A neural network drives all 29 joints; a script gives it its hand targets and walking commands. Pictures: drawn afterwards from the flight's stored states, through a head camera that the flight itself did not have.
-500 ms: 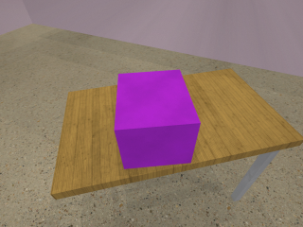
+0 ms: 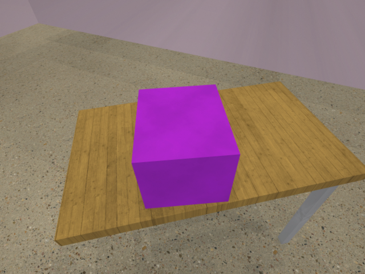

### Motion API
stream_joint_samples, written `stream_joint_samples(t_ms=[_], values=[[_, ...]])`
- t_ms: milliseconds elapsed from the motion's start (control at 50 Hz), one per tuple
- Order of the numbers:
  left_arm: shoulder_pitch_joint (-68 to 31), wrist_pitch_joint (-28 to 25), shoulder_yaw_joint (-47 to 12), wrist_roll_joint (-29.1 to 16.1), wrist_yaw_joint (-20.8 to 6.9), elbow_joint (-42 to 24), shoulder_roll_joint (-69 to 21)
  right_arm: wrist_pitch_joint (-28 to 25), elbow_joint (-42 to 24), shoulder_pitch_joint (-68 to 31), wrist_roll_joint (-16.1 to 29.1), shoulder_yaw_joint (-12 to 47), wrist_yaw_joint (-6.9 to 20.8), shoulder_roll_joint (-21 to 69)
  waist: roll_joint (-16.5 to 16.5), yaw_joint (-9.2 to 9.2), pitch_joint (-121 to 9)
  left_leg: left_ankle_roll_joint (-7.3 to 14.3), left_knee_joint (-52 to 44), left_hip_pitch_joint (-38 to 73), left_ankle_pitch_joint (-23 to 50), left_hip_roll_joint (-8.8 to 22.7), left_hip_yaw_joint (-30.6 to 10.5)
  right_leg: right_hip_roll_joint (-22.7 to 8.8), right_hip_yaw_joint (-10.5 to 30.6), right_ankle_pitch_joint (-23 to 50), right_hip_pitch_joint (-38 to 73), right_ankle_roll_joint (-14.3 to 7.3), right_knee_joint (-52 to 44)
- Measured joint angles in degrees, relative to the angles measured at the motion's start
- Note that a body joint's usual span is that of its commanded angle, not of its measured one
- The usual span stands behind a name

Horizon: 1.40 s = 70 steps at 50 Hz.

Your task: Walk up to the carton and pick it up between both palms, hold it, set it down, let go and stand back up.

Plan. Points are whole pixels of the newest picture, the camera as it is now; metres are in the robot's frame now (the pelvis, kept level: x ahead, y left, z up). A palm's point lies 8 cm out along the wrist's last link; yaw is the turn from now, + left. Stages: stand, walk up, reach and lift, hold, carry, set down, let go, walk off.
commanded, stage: stand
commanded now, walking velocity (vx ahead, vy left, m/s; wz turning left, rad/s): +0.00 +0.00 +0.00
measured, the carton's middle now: (182, 143) +0.49 +0.01 +0.00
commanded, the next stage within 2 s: none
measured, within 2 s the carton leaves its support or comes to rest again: neither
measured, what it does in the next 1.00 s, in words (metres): stands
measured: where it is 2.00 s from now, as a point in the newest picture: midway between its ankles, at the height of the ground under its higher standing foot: outside the picture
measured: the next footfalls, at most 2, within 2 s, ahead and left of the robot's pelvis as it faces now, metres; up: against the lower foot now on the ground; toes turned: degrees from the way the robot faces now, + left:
none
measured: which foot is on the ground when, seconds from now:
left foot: down 0.00-1.00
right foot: down 0.00-1.00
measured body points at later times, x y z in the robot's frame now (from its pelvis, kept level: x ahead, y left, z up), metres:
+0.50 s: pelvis +0.02 +0.00 +0.00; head +0.02 -0.01 +0.45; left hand -0.02 +0.18 -0.16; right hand -0.03 -0.19 -0.17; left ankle +0.01 +0.09 -0.74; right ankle +0.00 -0.11 -0.74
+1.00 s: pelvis +0.05 +0.00 +0.00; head +0.06 +0.00 +0.45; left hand +0.01 +0.19 -0.17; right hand +0.01 -0.19 -0.17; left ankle +0.01 +0.09 -0.74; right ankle +0.00 -0.11 -0.74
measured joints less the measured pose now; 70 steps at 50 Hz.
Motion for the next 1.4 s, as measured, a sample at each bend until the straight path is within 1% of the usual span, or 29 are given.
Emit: stream_joint_samples(t_ms=[80, 280, 600, 760, 920, 1400], values=[[0.12, -0.09, 0.04, -0.04, -0.02, 0.09, 0.10, -0.08, 0.17, -0.26, -0.07, 0.09, -0.18, 0.08, -0.09, 0.27, 0.32, -0.17, -0.09, 0.28, -0.18, 0.14, 0.10, 0.15, 0.12, -0.17, 0.21, -0.11, -0.09], [-0.63, -0.27, 0.04, 0.02, 0.14, 0.11, 0.41, -0.13, 0.45, -0.89, 0.02, -0.01, -0.32, 0.44, 0.02, -0.31, 0.42, -0.41, -0.13, 1.14, -0.85, 0.43, 0.00, 0.49, 0.06, -0.52, 1.33, -0.29, -0.71], [-1.16, -0.20, 0.35, -0.03, 0.20, 0.01, 0.30, -0.42, 0.81, -0.19, -0.03, 0.11, -0.65, 0.91, -0.10, -0.09, 1.61, -0.55, -0.17, 2.50, -2.01, 0.53, -0.21, 0.64, -0.08, -1.40, 3.05, -0.28, -1.42], [-1.32, 0.09, 0.44, -0.08, 0.18, 0.56, 0.48, -0.57, 0.40, -0.44, 0.06, -0.02, -0.67, 0.77, -0.29, -0.34, 1.91, -0.49, -0.51, 3.00, -2.55, 0.32, -0.31, 0.48, -0.14, -1.98, 3.58, -0.15, -1.71], [-2.25, -0.23, 0.68, -0.11, 0.32, 0.43, 0.87, -0.92, 0.01, -0.92, 0.15, -0.21, -1.03, 0.79, -0.57, 0.00, 1.87, -0.51, -0.68, 3.96, -3.41, 0.20, -0.21, 0.39, 0.01, -2.83, 4.47, 0.01, -1.83], [-3.83, 0.02, 1.13, -0.43, 0.50, 0.73, 1.81, -1.03, 0.08, -1.38, 0.24, -0.82, -1.46, 0.82, -0.51, 0.26, 2.21, -0.52, -0.86, 6.70, -5.85, -0.28, -0.85, -0.01, -0.53, -5.37, 7.59, 0.34, -2.29]])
